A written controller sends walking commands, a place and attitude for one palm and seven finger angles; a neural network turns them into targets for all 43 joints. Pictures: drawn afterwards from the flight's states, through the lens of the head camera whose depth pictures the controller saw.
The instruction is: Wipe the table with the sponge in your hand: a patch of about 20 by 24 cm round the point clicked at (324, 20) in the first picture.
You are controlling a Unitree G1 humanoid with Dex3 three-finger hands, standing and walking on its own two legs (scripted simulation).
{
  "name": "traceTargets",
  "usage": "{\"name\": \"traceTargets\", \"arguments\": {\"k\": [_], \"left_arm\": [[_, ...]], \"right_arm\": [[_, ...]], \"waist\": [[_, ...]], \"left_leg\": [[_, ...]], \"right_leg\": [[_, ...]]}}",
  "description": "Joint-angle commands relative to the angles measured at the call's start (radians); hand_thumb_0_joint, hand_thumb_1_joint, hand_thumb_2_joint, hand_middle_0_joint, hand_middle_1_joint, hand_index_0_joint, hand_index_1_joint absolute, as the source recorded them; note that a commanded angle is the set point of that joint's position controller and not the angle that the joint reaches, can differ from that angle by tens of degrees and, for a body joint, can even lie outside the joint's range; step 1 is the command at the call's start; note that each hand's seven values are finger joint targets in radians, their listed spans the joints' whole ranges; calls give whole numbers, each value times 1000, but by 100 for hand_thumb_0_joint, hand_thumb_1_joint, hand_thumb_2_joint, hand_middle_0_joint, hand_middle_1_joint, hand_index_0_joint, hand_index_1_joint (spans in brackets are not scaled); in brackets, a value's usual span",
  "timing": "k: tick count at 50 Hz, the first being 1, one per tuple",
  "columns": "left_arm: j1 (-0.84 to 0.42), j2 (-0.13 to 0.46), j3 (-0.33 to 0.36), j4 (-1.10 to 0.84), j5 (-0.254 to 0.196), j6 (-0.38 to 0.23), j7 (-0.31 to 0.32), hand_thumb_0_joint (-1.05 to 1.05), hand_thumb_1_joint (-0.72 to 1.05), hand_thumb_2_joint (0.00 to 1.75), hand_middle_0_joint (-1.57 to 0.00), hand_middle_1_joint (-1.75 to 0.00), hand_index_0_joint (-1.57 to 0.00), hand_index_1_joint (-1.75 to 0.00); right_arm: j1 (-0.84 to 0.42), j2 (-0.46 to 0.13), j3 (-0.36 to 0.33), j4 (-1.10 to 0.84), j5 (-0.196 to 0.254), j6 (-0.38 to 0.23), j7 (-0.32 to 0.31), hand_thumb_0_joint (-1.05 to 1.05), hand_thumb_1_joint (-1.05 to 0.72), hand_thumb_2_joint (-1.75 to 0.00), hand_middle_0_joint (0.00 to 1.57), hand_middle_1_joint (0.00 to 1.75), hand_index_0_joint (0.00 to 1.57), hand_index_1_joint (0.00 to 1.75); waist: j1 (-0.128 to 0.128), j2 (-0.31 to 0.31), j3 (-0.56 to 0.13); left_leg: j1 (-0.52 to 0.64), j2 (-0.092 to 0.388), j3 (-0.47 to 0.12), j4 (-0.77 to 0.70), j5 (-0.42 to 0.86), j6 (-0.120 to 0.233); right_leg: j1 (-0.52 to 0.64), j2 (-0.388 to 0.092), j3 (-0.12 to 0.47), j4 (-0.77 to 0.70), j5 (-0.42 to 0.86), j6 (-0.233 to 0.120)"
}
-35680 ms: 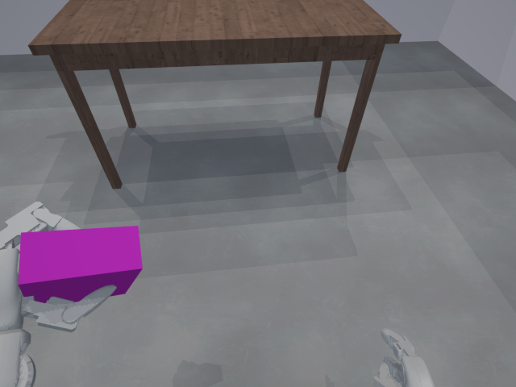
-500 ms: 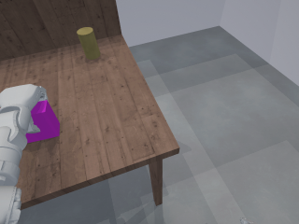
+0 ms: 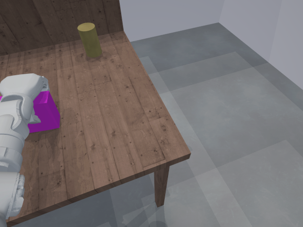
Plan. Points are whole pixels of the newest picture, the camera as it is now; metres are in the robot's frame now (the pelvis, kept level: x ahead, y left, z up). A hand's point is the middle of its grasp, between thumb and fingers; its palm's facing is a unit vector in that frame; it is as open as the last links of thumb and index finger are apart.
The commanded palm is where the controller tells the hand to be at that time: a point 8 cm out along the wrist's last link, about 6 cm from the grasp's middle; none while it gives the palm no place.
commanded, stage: slide across to the middle lane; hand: left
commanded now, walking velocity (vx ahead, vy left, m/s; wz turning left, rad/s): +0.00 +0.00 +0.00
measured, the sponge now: (32, 117) +0.39 +0.37 +0.05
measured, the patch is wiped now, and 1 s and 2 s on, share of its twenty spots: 0.20 0.30 0.50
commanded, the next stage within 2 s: wipe back along the middle lane in 0.50 s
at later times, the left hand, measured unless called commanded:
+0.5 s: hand (56, 95) +0.43 +0.30 +0.10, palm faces -0.06 -0.01 -1.00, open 9.2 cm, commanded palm +0.41 +0.28 +0.15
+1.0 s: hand (64, 100) +0.41 +0.27 +0.10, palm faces -0.03 -0.02 -1.00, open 9.2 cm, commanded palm +0.37 +0.25 +0.13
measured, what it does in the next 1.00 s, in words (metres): stands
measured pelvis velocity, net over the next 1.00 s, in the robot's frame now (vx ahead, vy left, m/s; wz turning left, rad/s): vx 0.03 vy -0.01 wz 0.00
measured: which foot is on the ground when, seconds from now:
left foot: down 0.00-1.00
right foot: down 0.00-1.00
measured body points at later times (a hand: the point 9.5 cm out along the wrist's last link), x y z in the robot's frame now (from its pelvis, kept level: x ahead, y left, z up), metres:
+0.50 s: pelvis +0.02 +0.01 +0.01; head +0.06 -0.01 +0.46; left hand +0.43 +0.29 +0.15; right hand +0.17 -0.22 -0.13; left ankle -0.01 +0.07 -0.73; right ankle -0.01 -0.10 -0.73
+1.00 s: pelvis +0.03 -0.01 +0.01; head +0.05 -0.04 +0.46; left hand +0.41 +0.26 +0.15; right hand +0.17 -0.26 -0.12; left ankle -0.01 +0.07 -0.73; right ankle -0.01 -0.10 -0.73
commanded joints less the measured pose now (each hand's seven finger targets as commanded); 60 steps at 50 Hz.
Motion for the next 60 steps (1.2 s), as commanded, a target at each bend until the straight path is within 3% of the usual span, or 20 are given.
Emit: {"name": "traceTargets", "arguments": {"k": [1,4,6,10,12,23,26,27,29,31,32,34,36,40,46,50,51,52,53,60], "left_arm": [[-299,113,0,-186,-45,-17,36,0,10,130,-120,-160,-120,-160],[-323,54,-43,-206,-68,2,51,0,10,130,-120,-160,-120,-160],[-336,86,-11,-244,-68,17,59,0,10,130,-120,-160,-120,-160],[-351,-17,-94,-271,-46,78,69,0,10,130,-120,-160,-120,-160],[-325,-2,-68,-284,-52,104,73,0,10,130,-120,-160,-120,-160],[-334,-40,-93,-288,-34,235,66,0,10,130,-120,-160,-120,-160],[-338,-36,-88,-317,-36,248,53,0,10,130,-120,-160,-120,-160],[-357,-94,-145,-327,-38,249,46,0,10,130,-120,-160,-120,-160],[-344,-110,-155,-332,-40,255,38,0,10,130,-120,-160,-120,-160],[-287,-72,-112,-344,-45,258,32,0,10,130,-120,-160,-120,-160],[-264,-99,-134,-343,-47,256,29,0,10,130,-120,-160,-120,-160],[-232,-132,-162,-340,-49,261,23,0,10,130,-120,-160,-120,-160],[-186,-80,-109,-321,-48,264,23,0,10,130,-120,-160,-120,-160],[-143,-79,-116,-327,-47,277,25,0,10,130,-120,-160,-120,-160],[0,-93,-96,-406,-78,290,18,0,10,130,-120,-160,-120,-160],[110,-116,-102,-457,-93,307,19,0,10,130,-120,-160,-120,-160],[131,-80,-65,-478,-96,313,19,0,10,130,-120,-160,-120,-160],[147,-128,-103,-496,-104,318,20,0,10,130,-120,-160,-120,-160],[181,-108,-81,-486,-104,326,23,0,10,130,-120,-160,-120,-160],[166,-121,-106,-536,-102,393,22,0,10,130,-120,-160,-120,-160]], "right_arm": [[-31,-133,-51,-96,2,-30,-6,0,-90,-90,20,30,20,30],[-40,-128,-55,-78,3,-34,-5,0,-90,-90,20,30,20,30],[-58,-130,-51,-78,1,-38,-4,0,-90,-90,20,30,20,30],[-72,-119,-55,-62,-5,-34,11,0,-90,-90,20,30,20,30],[-85,-121,-53,-62,-7,-31,14,0,-90,-90,20,30,20,30],[-140,-112,-32,-72,-14,-7,21,0,-90,-90,20,30,20,30],[-155,-114,-29,-83,-14,-5,19,0,-90,-90,20,30,20,30],[-151,-107,-28,-85,-13,-6,19,0,-90,-90,20,30,20,30],[-149,-108,-31,-84,-13,-6,22,0,-90,-90,20,30,20,30],[-158,-111,-28,-94,-14,-5,21,0,-90,-90,20,30,20,30],[-157,-108,-27,-93,-12,-5,23,0,-90,-90,20,30,20,30],[-160,-107,-24,-99,-10,-4,25,0,-90,-90,20,30,20,30],[-171,-114,-21,-103,-8,-3,24,0,-90,-90,20,30,20,30],[-178,-114,-18,-115,-3,-5,21,0,-90,-90,20,30,20,30],[-205,-113,-18,-148,0,-10,30,0,-90,-90,20,30,20,30],[-217,-111,-20,-160,4,-15,36,0,-90,-90,20,30,20,30],[-232,-118,-19,-163,4,-13,37,0,-90,-90,20,30,20,30],[-232,-109,-19,-167,6,-15,39,0,-90,-90,20,30,20,30],[-233,-112,-18,-166,9,-16,39,0,-90,-90,20,30,20,30],[-275,-108,-10,-178,13,-18,29,0,-90,-90,20,30,20,30]], "waist": [[-26,-20,-246],[-39,-44,-220],[-21,-2,-237],[-30,1,-237],[-17,-10,-267],[-10,-55,-292],[-9,-49,-299],[-23,-48,-307],[-25,-49,-305],[-6,-35,-308],[-13,-50,-303],[-15,-57,-271],[1,-77,-246],[0,-91,-232],[25,-78,-243],[25,-121,-212],[38,-94,-216],[28,-117,-205],[33,-140,-180],[30,-140,-140]], "left_leg": [[232,45,-62,-77,273,-28],[266,50,-76,-90,261,-38],[293,56,-91,-109,301,-52],[358,64,-108,-107,379,-77],[376,69,-117,-110,428,-87],[372,57,-79,-108,550,-85],[375,55,-77,-107,569,-80],[388,52,-73,-96,587,-77],[394,51,-69,-90,588,-72],[386,49,-71,-94,606,-72],[386,47,-66,-87,615,-70],[361,43,-57,-94,560,-64],[318,39,-53,-111,491,-56],[279,29,-31,-115,421,-38],[263,25,-26,-116,427,-25],[245,20,-14,-114,407,-17],[241,21,-23,-121,411,-20],[239,19,-11,-117,400,-16],[226,20,-14,-122,378,-16],[211,13,-6,-143,277,-8]], "right_leg": [[80,-18,30,-73,171,-31],[63,-16,19,-84,142,-25],[72,-16,17,-83,147,-34],[54,-15,6,-81,160,-33],[81,-16,3,-76,177,-34],[182,-25,4,-84,302,-31],[201,-27,12,-89,333,-36],[202,-29,7,-81,354,-30],[200,-30,10,-85,371,-28],[224,-29,18,-86,388,-34],[232,-30,15,-79,405,-30],[228,-30,13,-84,395,-29],[245,-30,25,-91,378,-34],[278,-34,32,-90,392,-28],[327,-36,53,-85,446,-32],[345,-36,61,-86,480,-23],[348,-36,78,-82,474,-31],[355,-39,65,-80,483,-22],[344,-35,67,-82,463,-22],[328,-36,80,-104,361,-18]]}}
